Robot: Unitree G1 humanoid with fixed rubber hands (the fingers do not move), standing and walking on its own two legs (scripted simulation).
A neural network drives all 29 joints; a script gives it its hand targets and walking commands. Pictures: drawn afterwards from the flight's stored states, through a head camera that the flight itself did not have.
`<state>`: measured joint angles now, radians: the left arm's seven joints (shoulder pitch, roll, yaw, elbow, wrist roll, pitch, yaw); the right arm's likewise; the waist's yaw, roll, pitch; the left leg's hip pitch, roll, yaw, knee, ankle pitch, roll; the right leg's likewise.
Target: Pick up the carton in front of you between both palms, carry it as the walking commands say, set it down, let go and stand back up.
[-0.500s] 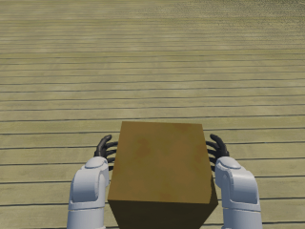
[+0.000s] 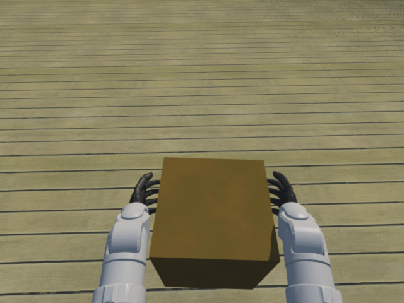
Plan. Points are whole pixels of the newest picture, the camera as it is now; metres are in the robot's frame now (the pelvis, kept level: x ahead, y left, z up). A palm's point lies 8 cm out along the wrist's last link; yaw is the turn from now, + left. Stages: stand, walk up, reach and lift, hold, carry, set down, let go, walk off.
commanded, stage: carry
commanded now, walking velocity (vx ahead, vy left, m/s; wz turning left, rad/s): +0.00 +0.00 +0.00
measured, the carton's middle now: (211, 227) +0.29 +0.00 -0.04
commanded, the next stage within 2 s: hold in 0.90 s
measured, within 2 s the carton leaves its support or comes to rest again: neither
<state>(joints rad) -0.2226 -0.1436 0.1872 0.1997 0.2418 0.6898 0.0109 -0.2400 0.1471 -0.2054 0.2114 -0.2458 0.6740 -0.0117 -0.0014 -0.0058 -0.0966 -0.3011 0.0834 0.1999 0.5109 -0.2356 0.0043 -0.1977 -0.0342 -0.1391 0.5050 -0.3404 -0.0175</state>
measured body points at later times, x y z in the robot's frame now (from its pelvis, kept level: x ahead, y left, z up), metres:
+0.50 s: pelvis -0.02 +0.00 +0.00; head -0.04 +0.00 +0.45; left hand +0.28 +0.15 +0.03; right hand +0.28 -0.16 +0.04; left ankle +0.02 +0.11 -0.74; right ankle -0.05 -0.10 -0.74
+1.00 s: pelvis -0.03 -0.01 +0.01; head -0.04 -0.01 +0.46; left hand +0.27 +0.14 +0.03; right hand +0.26 -0.17 +0.04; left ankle +0.02 +0.12 -0.74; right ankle -0.05 -0.10 -0.74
